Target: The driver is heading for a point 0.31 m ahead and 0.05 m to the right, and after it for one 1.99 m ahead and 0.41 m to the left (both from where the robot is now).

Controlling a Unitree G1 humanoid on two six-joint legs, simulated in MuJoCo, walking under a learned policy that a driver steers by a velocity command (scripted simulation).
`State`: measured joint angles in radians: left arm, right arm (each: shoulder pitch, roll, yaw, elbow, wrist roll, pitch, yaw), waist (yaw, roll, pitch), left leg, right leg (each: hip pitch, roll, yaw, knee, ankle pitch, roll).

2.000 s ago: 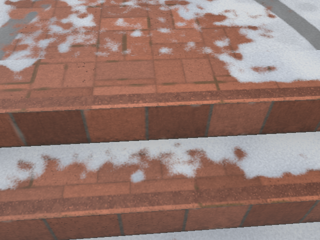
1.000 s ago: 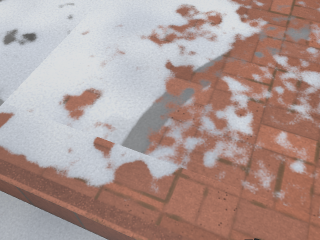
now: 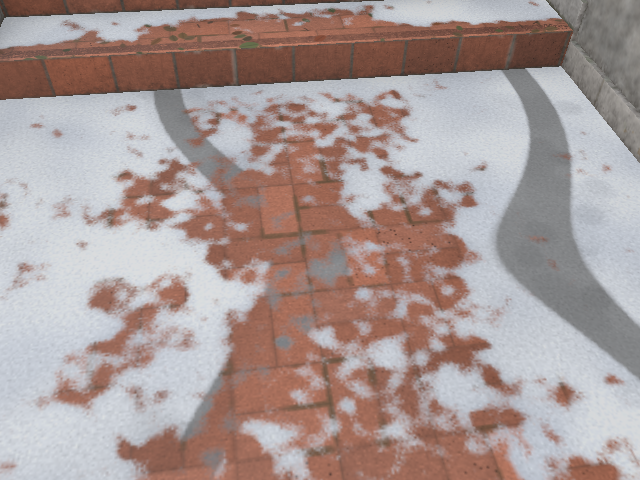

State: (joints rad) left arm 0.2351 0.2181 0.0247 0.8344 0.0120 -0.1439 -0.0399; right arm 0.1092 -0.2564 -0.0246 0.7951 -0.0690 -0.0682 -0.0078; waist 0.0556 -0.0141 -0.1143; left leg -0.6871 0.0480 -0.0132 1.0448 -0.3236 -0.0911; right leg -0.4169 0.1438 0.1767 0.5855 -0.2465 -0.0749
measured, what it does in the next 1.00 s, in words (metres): walks ahead: left foot, then right foot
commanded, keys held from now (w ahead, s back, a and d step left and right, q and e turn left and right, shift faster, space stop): w+e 0.26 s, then w+q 0.74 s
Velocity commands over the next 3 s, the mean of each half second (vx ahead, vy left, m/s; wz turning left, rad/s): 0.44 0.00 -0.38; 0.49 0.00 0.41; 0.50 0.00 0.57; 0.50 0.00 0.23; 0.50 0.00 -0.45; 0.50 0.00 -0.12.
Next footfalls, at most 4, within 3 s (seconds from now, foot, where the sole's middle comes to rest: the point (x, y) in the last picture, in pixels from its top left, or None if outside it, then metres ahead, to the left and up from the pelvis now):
0.08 left None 0.09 0.14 -0.76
0.64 right None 0.43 -0.13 -0.76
1.16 left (288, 409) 0.71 0.13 -0.76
1.64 right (343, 303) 1.02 0.02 -0.76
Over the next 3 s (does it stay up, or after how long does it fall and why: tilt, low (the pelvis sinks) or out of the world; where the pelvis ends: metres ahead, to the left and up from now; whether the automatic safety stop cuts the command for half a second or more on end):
stays up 1.49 0.23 0.01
